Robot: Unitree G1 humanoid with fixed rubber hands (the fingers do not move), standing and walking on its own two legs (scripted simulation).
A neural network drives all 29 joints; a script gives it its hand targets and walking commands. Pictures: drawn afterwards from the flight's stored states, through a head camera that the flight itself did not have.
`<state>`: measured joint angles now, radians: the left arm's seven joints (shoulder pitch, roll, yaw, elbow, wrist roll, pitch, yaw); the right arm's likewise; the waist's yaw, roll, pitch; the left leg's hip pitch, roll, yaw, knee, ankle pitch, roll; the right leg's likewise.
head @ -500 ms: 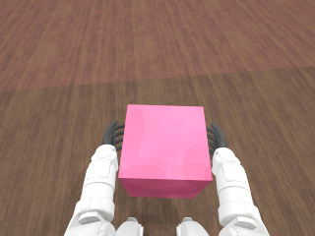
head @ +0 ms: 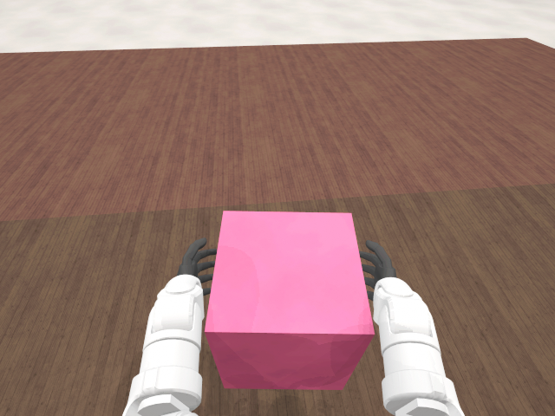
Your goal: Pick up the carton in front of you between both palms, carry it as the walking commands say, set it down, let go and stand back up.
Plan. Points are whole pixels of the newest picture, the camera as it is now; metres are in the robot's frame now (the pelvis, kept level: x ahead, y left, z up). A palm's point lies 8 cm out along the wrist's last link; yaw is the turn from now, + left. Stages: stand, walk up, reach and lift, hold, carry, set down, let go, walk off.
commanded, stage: reach and lift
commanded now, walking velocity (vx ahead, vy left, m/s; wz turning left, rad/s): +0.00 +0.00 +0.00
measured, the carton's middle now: (285, 304) +0.31 +0.00 -0.05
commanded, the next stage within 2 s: hold in 0.84 s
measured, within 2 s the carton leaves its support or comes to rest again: neither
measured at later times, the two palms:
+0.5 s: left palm (189, 275) +0.31 +0.15 +0.04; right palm (384, 278) +0.31 -0.15 +0.04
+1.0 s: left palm (185, 273) +0.30 +0.15 +0.06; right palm (389, 276) +0.30 -0.15 +0.06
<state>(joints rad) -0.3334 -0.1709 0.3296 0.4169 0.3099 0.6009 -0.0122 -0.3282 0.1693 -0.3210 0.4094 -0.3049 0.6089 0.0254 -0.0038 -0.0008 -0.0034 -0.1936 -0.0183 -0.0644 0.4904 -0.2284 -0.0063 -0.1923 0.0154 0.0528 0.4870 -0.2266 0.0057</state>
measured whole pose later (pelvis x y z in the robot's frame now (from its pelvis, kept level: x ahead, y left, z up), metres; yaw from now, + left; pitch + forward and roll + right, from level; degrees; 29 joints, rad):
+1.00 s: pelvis +0.02 +0.00 +0.01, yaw +0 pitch -7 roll +0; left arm -0.22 -0.14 0.19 0.18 0.26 0.74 0.00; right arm -0.22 0.14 -0.18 0.17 -0.25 0.75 0.01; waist 0.00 0.00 0.03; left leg -0.04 -0.01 -0.06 0.35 -0.19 -0.01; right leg -0.04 0.01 0.06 0.35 -0.18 0.01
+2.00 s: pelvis +0.25 -0.03 -0.01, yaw +0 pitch +5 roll +0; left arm -0.04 -0.13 0.07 -0.51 0.05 1.21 0.11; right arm -0.04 0.13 -0.05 -0.53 -0.06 1.23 -0.13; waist -0.03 0.04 -0.15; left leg -0.05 0.08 0.15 0.41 -0.42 -0.04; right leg -0.49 -0.05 -0.21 0.53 -0.22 0.00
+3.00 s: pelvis +0.94 -0.03 -0.03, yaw +1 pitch +2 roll -1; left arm -0.05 -0.13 0.05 -0.53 0.06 1.21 0.12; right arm -0.04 0.13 -0.06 -0.55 -0.06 1.22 -0.11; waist 0.00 0.04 -0.10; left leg 0.06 0.10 0.19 0.57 -0.51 -0.03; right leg -0.51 -0.04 -0.26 0.57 -0.10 -0.07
